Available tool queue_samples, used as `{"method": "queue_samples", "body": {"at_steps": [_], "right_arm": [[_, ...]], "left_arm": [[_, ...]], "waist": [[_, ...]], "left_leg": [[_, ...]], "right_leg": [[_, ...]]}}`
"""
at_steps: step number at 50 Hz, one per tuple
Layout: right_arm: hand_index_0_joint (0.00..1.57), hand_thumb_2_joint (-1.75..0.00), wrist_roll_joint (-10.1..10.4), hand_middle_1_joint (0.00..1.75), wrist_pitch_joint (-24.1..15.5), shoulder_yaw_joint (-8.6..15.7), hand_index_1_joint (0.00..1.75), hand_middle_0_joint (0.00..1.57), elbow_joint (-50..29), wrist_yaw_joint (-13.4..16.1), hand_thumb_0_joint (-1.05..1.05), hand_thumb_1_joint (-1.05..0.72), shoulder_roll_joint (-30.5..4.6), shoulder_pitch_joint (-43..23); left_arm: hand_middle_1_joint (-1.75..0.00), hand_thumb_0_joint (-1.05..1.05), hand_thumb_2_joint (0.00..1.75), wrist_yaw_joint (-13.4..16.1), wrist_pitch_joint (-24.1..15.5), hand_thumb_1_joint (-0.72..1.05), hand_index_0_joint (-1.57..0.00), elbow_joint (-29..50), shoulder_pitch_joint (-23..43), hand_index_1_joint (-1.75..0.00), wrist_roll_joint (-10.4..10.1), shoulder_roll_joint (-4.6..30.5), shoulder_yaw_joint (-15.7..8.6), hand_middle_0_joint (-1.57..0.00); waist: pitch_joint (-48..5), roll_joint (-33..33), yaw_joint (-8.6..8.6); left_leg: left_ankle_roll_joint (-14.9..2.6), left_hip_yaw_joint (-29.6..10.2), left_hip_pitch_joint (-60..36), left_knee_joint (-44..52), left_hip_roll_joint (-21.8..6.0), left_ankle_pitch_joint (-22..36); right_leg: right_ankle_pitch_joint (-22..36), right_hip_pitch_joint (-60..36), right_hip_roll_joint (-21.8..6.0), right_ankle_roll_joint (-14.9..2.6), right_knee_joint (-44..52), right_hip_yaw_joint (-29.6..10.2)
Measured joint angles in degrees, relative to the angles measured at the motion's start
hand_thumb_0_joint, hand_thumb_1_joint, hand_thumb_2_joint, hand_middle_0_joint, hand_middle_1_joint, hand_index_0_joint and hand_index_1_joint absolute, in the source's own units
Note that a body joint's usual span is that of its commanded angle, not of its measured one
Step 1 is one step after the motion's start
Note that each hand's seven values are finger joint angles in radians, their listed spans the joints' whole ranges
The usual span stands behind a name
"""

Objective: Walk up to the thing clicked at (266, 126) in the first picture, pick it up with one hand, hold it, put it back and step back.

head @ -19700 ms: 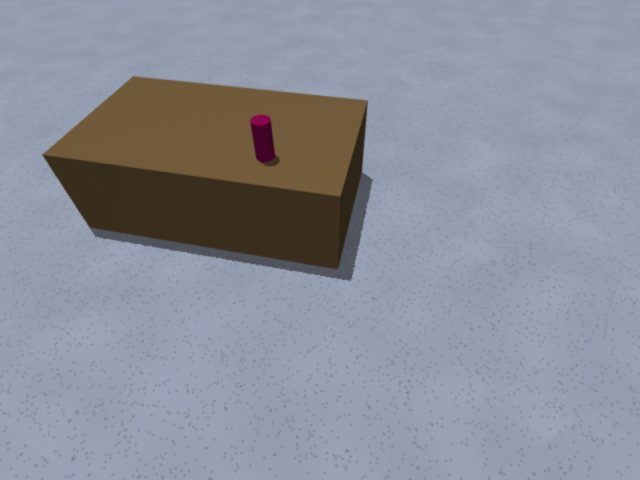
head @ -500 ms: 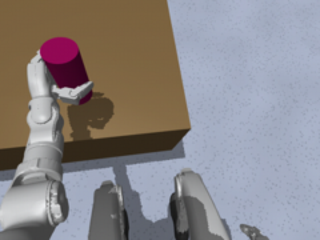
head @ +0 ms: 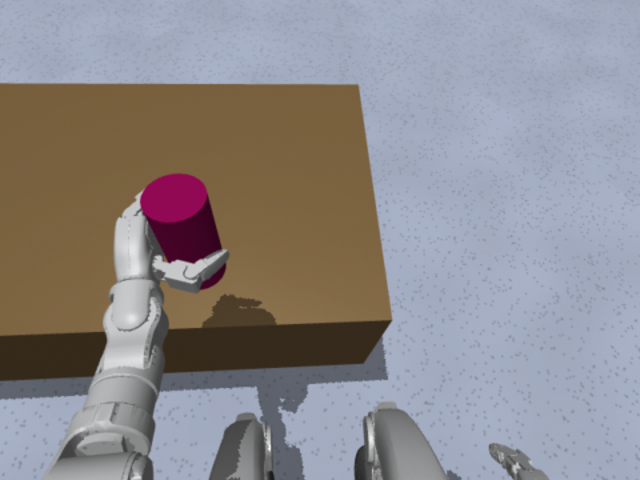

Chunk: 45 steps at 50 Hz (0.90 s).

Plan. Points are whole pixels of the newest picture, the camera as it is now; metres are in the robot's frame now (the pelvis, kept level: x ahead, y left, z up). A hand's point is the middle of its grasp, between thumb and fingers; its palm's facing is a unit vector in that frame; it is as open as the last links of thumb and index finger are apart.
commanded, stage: lift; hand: left
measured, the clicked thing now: (189, 237) +0.42 +0.16 +0.02
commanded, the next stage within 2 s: hold in 0.94 s
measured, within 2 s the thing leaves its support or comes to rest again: neither
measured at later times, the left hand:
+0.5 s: hand (171, 233) +0.39 +0.16 +0.07, palm faces +0.11 -0.99 -0.04, open 10.0 cm
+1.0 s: hand (158, 224) +0.38 +0.16 +0.10, palm faces +0.10 -0.99 -0.03, open 10.1 cm
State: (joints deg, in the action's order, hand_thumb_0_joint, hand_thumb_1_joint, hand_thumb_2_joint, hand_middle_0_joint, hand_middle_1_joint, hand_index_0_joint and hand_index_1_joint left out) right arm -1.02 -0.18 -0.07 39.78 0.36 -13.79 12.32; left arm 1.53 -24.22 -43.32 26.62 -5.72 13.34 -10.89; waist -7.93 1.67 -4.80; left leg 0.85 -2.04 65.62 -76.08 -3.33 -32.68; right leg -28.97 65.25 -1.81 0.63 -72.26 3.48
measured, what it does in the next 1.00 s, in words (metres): rises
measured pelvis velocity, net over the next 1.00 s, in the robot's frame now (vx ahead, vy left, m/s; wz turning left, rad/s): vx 0.03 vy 0.00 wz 0.01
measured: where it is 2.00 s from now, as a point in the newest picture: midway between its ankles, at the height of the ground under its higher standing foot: outside the picture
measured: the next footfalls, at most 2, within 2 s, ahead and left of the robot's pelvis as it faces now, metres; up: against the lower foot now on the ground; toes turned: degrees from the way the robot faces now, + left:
none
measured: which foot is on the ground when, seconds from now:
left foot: down 0.00-1.00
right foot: down 0.00-1.00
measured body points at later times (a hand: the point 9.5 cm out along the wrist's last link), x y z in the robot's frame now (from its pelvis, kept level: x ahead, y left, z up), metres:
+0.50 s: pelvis +0.02 +0.00 +0.05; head +0.10 +0.01 +0.50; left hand +0.38 +0.21 +0.08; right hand +0.13 -0.25 -0.07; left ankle +0.03 +0.12 -0.61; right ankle +0.05 -0.13 -0.61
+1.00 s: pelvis +0.03 +0.00 +0.08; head +0.09 +0.01 +0.52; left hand +0.37 +0.22 +0.11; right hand +0.15 -0.25 -0.04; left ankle +0.03 +0.12 -0.61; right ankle +0.05 -0.13 -0.61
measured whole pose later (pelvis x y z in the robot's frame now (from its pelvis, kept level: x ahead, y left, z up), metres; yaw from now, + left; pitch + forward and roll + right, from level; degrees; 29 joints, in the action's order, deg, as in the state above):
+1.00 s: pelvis +0.03 +0.00 +0.08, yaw +1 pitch +10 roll -2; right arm -0.7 0.6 -0.4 38.1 1.9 -12.8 13.7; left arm -0.7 -21.7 -33.8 13.6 -7.9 11.0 -7.2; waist -2.9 0.8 -2.5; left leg 0.9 -0.4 36.0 -52.7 -3.0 -26.3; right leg -23.1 36.1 -1.6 0.9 -49.6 3.0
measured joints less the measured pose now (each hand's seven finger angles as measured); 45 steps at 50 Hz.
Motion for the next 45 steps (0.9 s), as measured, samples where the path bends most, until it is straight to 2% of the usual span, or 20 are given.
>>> {"method": "queue_samples", "body": {"at_steps": [10, 19, 34, 45], "right_arm": [[0.20, -0.90, 0.0, 0.30, -0.4, -0.3, 0.30, 0.20, -0.4, 0.3, 0.00, -0.92, 0.0, -0.5], [0.20, -0.90, 0.0, 0.30, 0.1, -0.7, 0.30, 0.20, -0.9, 0.6, 0.00, -0.92, 0.6, 0.2], [0.20, -0.90, 0.4, 0.30, 0.9, -0.7, 0.30, 0.20, -1.5, 1.3, 0.00, -0.92, 1.0, 1.5], [0.20, -0.90, 0.3, 0.30, 0.9, -0.4, 0.30, 0.20, -1.6, 1.7, 0.00, -0.92, 0.9, 1.5]], "left_arm": [[-1.11, 0.00, 1.09, 0.1, 0.4, -0.41, -0.73, 2.7, -4.3, -1.08, -0.7, -0.9, 2.7, -0.73], [-1.11, 0.00, 1.11, 0.4, 1.4, -0.43, -0.73, 4.8, -6.8, -1.09, -0.9, -1.7, 3.9, -0.73], [-1.13, 0.00, 1.12, -1.4, 2.2, -0.44, -0.73, 8.0, -10.9, -1.11, -2.1, -1.9, 3.9, -0.72], [-1.14, 0.00, 1.13, -1.9, 2.6, -0.43, -0.72, 9.2, -12.5, -1.12, -2.1, -2.3, 3.7, -0.71]], "waist": [[1.4, -0.6, 1.39], [2.7, -0.7, 1.92], [4.2, -0.6, 2.08], [4.8, -0.8, 2.24]], "left_leg": [[0.08, 0.3, -9.0, 7.0, 0.2, 2.0], [0.13, 0.6, -15.8, 12.4, 0.3, 3.5], [0.16, 1.1, -23.8, 18.8, 0.3, 5.1], [0.11, 1.5, -28.2, 22.3, 0.3, 6.0]], "right_leg": [[1.7, -9.0, -0.1, 0.03, 6.7, 0.1], [3.0, -15.7, -0.1, 0.07, 11.8, 0.1], [4.6, -23.5, 0.1, 0.13, 18.0, -0.2], [5.5, -27.8, 0.2, 0.24, 21.4, -0.4]]}}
